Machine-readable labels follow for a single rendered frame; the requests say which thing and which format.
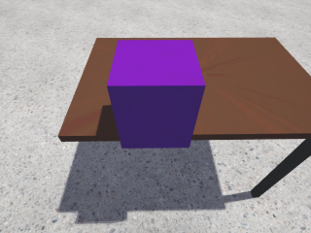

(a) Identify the carton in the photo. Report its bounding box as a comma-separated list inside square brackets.
[107, 40, 206, 149]

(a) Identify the table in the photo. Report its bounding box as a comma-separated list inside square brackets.
[57, 37, 311, 198]

